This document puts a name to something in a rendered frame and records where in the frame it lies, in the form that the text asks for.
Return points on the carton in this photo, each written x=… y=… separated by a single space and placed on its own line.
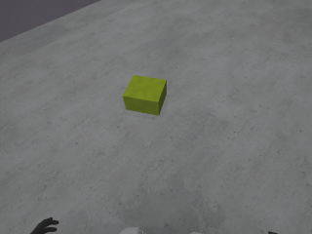
x=145 y=95

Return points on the robot left hand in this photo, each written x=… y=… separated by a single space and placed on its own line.
x=42 y=228

